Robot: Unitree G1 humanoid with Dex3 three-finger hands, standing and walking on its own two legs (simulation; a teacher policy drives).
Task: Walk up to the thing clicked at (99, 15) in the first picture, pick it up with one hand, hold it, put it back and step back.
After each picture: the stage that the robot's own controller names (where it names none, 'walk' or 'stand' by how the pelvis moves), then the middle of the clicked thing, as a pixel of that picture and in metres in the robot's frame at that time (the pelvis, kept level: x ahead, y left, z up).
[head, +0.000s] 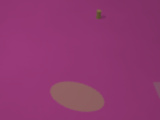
stand; (98, 14) +1.98 -0.18 -0.72
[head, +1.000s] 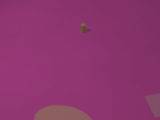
walk; (83, 28) +1.83 +0.17 -0.70
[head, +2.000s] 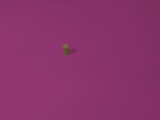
walk; (66, 50) +1.24 +0.34 -0.72
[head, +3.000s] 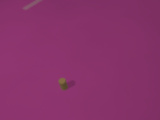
walk; (63, 84) +0.83 +0.30 -0.72
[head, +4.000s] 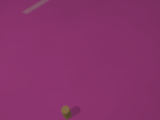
walk; (66, 112) +0.52 +0.24 -0.71
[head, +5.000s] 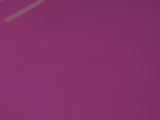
stand; out of the picture +0.44 +0.22 -0.72
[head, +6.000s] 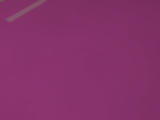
stand; out of the picture +0.41 +0.20 -0.73
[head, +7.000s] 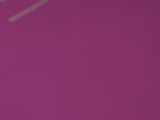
stand; out of the picture +0.40 +0.21 -0.73
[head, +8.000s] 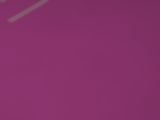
stand; out of the picture +0.39 +0.21 -0.73
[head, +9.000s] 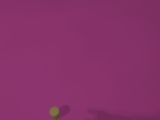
go down; (55, 113) +0.41 +0.20 -0.70
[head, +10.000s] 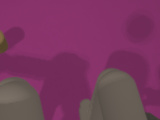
go down; out of the picture +0.46 +0.28 -0.28
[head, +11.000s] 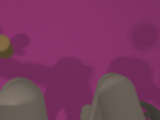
close in; (3, 47) +0.46 +0.29 -0.29
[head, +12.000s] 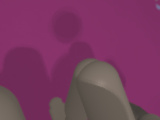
close; out of the picture +0.43 +0.33 -0.22
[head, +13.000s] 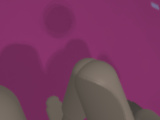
close; out of the picture +0.41 +0.32 -0.22
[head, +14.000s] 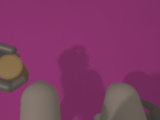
lift; (14, 71) +0.34 +0.25 -0.06
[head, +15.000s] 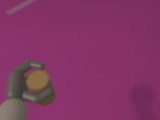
hold; (42, 88) +0.32 +0.15 +0.05
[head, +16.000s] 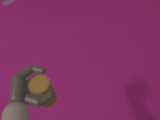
hold; (43, 91) +0.32 +0.15 +0.00
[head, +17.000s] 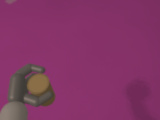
hold; (42, 90) +0.32 +0.16 +0.00
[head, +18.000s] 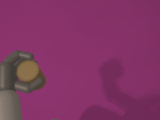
crouch; (32, 76) +0.37 +0.18 -0.05
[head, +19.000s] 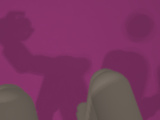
lower; out of the picture +0.46 +0.30 -0.12
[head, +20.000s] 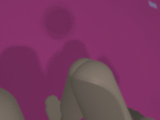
lower; out of the picture +0.41 +0.34 -0.23
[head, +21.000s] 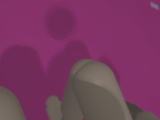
lower; out of the picture +0.41 +0.34 -0.23
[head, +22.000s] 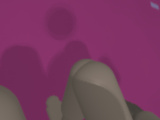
lower; out of the picture +0.41 +0.34 -0.23
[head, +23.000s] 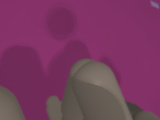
lower; out of the picture +0.41 +0.34 -0.22
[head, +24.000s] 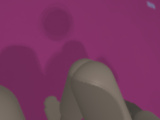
open; out of the picture +0.41 +0.34 -0.22
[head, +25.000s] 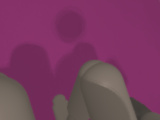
stand; out of the picture +0.40 +0.33 -0.23
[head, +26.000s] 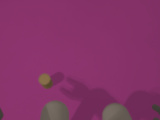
walk; (46, 81) +0.44 +0.23 -0.50
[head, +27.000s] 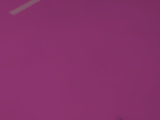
stand; out of the picture +0.39 +0.20 -0.66
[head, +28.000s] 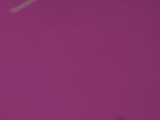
stand; out of the picture +0.39 +0.20 -0.67
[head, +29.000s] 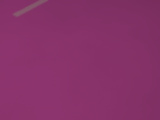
stand; out of the picture +0.40 +0.20 -0.70
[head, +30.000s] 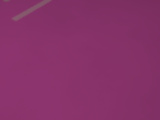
stand; out of the picture +0.40 +0.20 -0.73
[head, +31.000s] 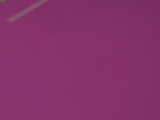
stand; out of the picture +0.37 +0.22 -0.73
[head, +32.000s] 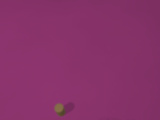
walk; (60, 110) +0.44 +0.23 -0.71
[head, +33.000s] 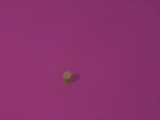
walk; (67, 78) +0.69 +0.15 -0.69
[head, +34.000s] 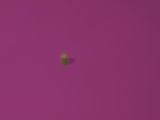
stand; (64, 59) +1.02 +0.19 -0.71
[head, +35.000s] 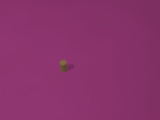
stand; (63, 66) +0.99 +0.21 -0.71
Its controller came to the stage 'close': yes
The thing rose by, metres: 0.71
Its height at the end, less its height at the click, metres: +0.00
